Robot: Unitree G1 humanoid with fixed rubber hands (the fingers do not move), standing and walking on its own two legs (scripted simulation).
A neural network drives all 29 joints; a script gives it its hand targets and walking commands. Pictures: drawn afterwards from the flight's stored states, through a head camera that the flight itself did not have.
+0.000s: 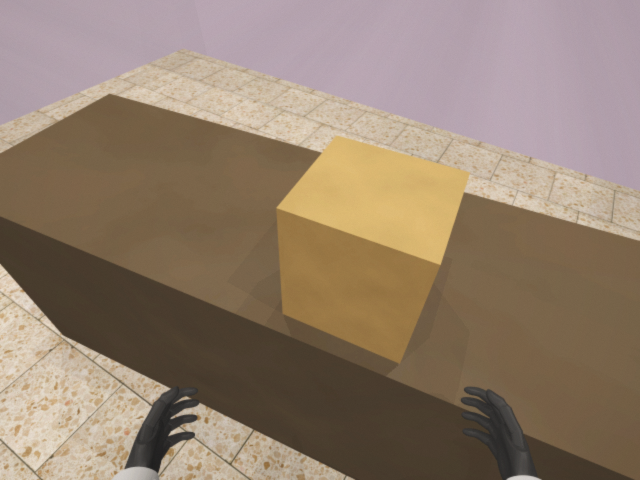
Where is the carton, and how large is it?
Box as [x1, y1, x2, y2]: [276, 135, 469, 363]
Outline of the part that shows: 336,135 276,208 282,310 284,314 399,363 439,267 469,172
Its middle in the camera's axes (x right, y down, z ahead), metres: +0.08 +0.01 +0.64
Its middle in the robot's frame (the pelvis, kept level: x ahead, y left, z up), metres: +0.47 -0.02 +0.00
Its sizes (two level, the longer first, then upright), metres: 0.220 0.204 0.254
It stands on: a pedestal, 0.66 m high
